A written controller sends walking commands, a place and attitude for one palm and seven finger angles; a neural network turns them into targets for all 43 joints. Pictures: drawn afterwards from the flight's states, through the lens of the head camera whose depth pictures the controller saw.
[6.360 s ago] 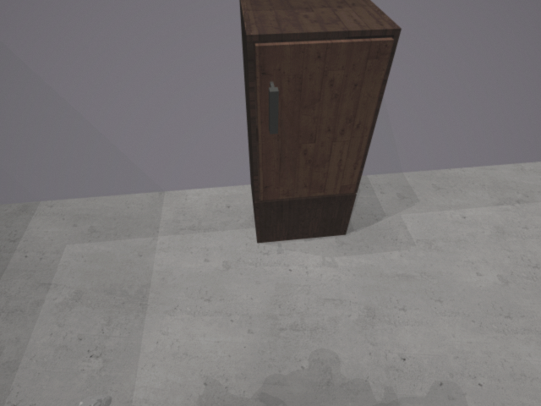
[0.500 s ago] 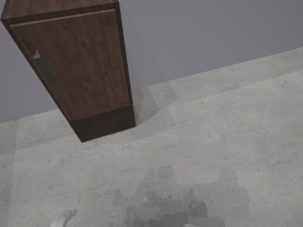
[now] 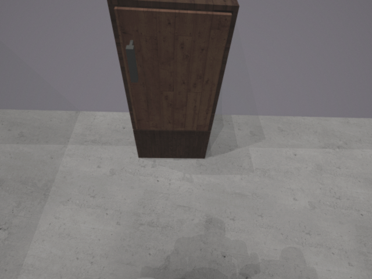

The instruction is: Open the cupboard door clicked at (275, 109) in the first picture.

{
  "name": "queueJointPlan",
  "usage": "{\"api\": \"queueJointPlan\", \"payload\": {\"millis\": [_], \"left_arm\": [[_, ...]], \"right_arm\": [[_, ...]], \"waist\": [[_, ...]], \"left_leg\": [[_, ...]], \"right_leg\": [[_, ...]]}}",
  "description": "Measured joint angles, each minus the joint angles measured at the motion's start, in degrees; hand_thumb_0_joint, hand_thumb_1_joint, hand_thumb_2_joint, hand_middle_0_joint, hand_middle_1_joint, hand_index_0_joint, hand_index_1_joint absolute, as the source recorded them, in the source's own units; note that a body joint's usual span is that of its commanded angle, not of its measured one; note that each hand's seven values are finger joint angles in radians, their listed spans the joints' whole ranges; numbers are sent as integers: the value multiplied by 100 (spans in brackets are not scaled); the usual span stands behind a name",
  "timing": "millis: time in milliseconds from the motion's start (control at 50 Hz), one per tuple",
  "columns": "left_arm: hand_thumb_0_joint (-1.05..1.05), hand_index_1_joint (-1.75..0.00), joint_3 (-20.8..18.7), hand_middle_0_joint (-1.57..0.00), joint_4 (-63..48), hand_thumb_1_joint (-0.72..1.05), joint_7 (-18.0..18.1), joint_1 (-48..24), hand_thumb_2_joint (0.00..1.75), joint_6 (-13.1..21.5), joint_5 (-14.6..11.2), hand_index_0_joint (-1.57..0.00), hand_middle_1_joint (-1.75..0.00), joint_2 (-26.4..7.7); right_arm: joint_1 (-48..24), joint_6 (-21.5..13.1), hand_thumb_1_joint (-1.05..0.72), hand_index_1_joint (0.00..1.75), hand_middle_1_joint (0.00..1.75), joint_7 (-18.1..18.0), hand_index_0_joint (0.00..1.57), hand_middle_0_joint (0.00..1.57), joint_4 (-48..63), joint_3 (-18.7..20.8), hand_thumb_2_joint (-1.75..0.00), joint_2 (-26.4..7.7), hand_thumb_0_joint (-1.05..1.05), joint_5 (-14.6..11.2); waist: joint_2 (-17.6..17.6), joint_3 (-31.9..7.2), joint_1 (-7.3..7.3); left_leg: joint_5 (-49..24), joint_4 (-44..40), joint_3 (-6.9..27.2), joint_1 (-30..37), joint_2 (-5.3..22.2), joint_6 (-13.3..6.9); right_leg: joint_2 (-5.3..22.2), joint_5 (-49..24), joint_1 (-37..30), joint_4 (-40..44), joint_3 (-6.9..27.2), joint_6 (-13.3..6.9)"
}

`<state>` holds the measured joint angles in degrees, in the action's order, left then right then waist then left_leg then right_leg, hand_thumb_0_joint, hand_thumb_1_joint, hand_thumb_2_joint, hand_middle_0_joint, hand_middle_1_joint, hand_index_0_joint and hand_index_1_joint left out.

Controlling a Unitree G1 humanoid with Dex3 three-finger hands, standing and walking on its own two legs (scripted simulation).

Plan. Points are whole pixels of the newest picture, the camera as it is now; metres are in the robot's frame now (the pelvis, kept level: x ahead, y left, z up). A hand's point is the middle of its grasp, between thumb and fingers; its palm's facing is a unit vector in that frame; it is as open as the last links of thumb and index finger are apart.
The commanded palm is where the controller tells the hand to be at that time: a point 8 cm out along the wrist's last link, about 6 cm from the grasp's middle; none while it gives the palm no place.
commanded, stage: take the last steps up to it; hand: left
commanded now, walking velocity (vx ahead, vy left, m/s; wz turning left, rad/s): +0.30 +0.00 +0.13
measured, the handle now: (133, 61) +0.80 +0.27 -0.02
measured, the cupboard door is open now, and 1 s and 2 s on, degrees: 0 0 0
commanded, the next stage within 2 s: come to a stop and stand still in 1.04 s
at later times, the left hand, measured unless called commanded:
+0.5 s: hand out of the picture +0.09 +0.21 -0.15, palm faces +0.04 -0.99 -0.16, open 7.4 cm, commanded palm none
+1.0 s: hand (148, 230) +0.25 +0.11 -0.14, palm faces +0.14 -0.96 -0.23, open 7.2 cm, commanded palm none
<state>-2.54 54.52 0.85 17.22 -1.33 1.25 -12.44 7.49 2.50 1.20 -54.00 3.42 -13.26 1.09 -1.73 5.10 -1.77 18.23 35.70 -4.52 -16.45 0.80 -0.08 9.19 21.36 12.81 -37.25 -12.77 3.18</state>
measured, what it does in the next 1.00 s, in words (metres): walks ahead: right foot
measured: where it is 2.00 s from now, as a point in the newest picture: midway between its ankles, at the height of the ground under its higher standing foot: (198, 274)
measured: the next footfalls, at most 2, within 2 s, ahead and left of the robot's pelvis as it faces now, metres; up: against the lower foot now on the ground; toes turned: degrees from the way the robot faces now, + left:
right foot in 0.76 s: +0.25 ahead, -0.16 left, +0.00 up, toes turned -5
left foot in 1.24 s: +0.39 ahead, +0.07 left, +0.00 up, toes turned +11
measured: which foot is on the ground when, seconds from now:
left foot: down 0.00-0.76, up 0.78-1.00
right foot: down 0.00-0.00, up 0.02-0.74, down 0.76-1.00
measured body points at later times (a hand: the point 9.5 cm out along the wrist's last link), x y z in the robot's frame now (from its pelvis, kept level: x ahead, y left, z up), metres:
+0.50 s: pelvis +0.05 +0.03 +0.03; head +0.04 +0.04 +0.48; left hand +0.09 +0.26 -0.13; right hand -0.02 -0.20 -0.12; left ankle +0.01 +0.09 -0.72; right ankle +0.09 -0.13 -0.65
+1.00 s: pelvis +0.21 -0.07 +0.02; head +0.22 -0.09 +0.47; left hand +0.24 +0.17 -0.12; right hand +0.25 -0.31 -0.14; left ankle +0.22 +0.06 -0.65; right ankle +0.21 -0.15 -0.72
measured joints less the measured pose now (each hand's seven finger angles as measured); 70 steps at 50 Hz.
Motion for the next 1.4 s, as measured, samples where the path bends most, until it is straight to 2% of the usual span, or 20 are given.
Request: {"api": "queueJointPlan", "payload": {"millis": [40, 80, 140, 200, 340, 480, 600, 720, 760, 820, 860, 900, 960, 1040, 1120, 1200, 1240, 1280, 1320, 1400], "left_arm": [[1, -30, -45, -20, 126, 90, 33, -24, 90, -122, -43, -20, -30, -118], [1, -30, -68, -20, 255, 90, 44, -9, 90, -203, -35, -20, -30, -157], [1, -30, -76, -20, 419, 90, -39, -2, 90, -189, 10, -19, -30, -174], [1, -30, -60, -20, 487, 91, -113, 5, 90, -92, 40, -19, -30, -167], [1, -30, -44, -20, 598, 91, -149, -45, 90, -18, 59, -19, -30, -46], [1, -30, -44, -20, 642, 91, -199, -289, 90, -44, 36, -19, -30, 98], [1, -30, -37, -20, 556, 91, -246, -617, 90, -16, 11, -19, -30, 248], [1, -30, -34, -20, 390, 91, -272, -917, 90, 143, -13, -19, -30, 390], [1, -30, -16, -20, 321, 90, -273, -962, 90, 305, 1, -19, -30, 388], [1, -30, 17, -20, 303, 90, -204, -983, 90, 523, -24, -20, -30, 497], [0, -30, 40, -20, 351, 90, -165, -824, 90, 556, -46, -20, -30, 565], [-2, -30, -93, -20, 356, 93, -26, -667, 90, 615, -123, -20, -30, 556], [-3, -30, -63, -20, 460, 95, 24, -422, 90, 633, -57, -20, -30, 446], [-2, -30, 38, -20, 682, 94, 14, -24, 90, 602, -21, -20, -30, 453], [-1, -30, 129, -20, 886, 92, -15, 330, 90, 567, -6, -19, -30, 548], [0, -30, 172, -20, 1026, 91, 1, 600, 90, 503, 16, -20, -30, 628], [0, -30, 199, -20, 1087, 91, 38, 716, 90, 425, -2, -20, -30, 660], [0, -30, 242, -20, 1160, 91, 88, 688, 90, 305, -61, -20, -30, 646], [1, -30, 258, -20, 1142, 91, 130, 591, 90, 198, -93, -20, -30, 623], [1, -30, 187, -20, 969, 90, 153, 236, 90, 12, -76, -20, -30, 562]], "right_arm": [[-62, -84, -90, 30, 30, -21, 19, 20, 24, -63, -90, 104, 1, 8], [-51, -137, -90, 30, 30, -72, 20, 20, 25, -127, -90, 177, 1, 35], [91, -223, -90, 30, 30, -146, 20, 20, -7, -190, -90, 284, 1, 42], [345, -343, -90, 30, 30, -178, 20, 20, -102, -225, -90, 395, 1, 12], [1066, -484, -93, 30, 30, -256, 20, 20, -454, -143, -90, 419, 0, -5], [1810, -495, -91, 30, 30, -293, 20, 20, -905, -148, -90, 558, 1, 21], [2243, -496, -90, 30, 30, -283, 20, 20, -1192, -146, -90, 630, 1, 65], [2345, -482, -90, 30, 30, -257, 20, 20, -1334, -111, -90, 592, 1, 104], [2379, -489, -90, 30, 30, -236, 20, 20, -1347, -113, -90, 605, 1, 79], [2108, -398, -90, 30, 30, -190, 20, 20, -1339, -102, -90, 548, 1, 19], [1877, -371, -90, 30, 30, -176, 20, 20, -1257, -49, -90, 471, 1, 16], [1618, -361, -90, 30, 30, -177, 20, 20, -1109, 7, -90, 388, 1, 34], [1160, -344, -91, 30, 30, -176, 19, 20, -850, 60, -90, 261, 1, 65], [573, -327, -91, 30, 30, -133, 19, 19, -547, 82, -90, 171, 1, 69], [157, -326, -91, 30, 30, -64, 19, 19, -396, 36, -90, 200, 1, 54], [-93, -340, -91, 30, 30, -46, 19, 19, -371, -65, -90, 299, 1, 46], [-171, -388, -91, 30, 30, -89, 19, 19, -374, -148, -90, 359, 1, 47], [-247, -454, -91, 30, 30, -157, 19, 19, -395, -213, -90, 476, 1, 30], [-305, -450, -91, 30, 30, -226, 19, 19, -402, -286, -90, 597, 1, -26], [-352, -301, -90, 30, 30, -337, 20, 20, -407, -302, -90, 719, 0, -47]], "waist": [[-152, 50, -84], [-135, -7, -116], [-57, -166, -63], [-22, -336, -12], [-22, -599, 134], [-10, -594, 355], [126, -483, 560], [296, -377, 668], [298, -361, 626], [427, -241, 518], [445, -288, 421], [482, -362, 349], [514, -442, 284], [520, -480, 207], [466, -443, 64], [344, -340, -149], [285, -279, -228], [118, -175, -259], [-18, -52, -304], [50, 112, -187]], "left_leg": [[68, 109, -50, -12, -80, -293], [39, -42, -61, 114, -61, -386], [-215, -575, -11, 401, -82, -410], [-482, -1138, 37, 687, -158, -469], [-716, -1826, 59, 1137, -354, -545], [-671, -2113, 90, 1466, -442, -499], [-483, -2204, 165, 1702, -331, -342], [103, -1795, 136, 1818, -52, -30], [564, -1109, 160, 1643, 60, 62], [1005, 1385, 390, 640, 173, -130], [689, 2547, 375, -24, 185, -192], [254, 2957, 330, -568, 275, -169], [-156, 2787, 239, -1125, 394, -63], [-493, 2111, 163, -1450, 475, 45], [-667, 1207, 93, -1345, 466, 78], [-619, 312, 15, -910, 330, 24], [-1268, -351, -14, -495, 241, -1], [-939, -373, -111, -340, 127, -145], [-647, -400, -242, -193, 52, -266], [-787, -704, -270, -8, 67, -286]], "right_leg": [[-50, 733, 356, -869, 431, 31], [-207, 937, 668, -1689, 719, 21], [-316, 396, 999, -2451, 924, 0], [-328, -165, 1176, -2623, 1039, 8], [-339, -741, 1366, -2341, 1166, 71], [-329, -928, 1571, -1873, 1127, 34], [-321, -888, 1635, -1149, 1028, -56], [-463, -824, 1213, 61, 808, -202], [-549, -1024, 844, 600, 732, -336], [-689, -797, 738, 264, 523, -553], [-737, -685, 456, 461, 436, -587], [-800, -737, 137, 823, 329, -582], [-880, -803, -255, 1296, 230, -632], [-952, -782, -610, 1658, 207, -630], [-974, -636, -878, 1791, 200, -572], [-908, -342, -1064, 1654, 197, -450], [-844, -61, -1035, 1287, 231, -357], [-674, 212, -770, 519, 376, -271], [-614, 798, -374, -361, 736, -206], [-647, 1025, 408, -1538, 1092, -121]]}}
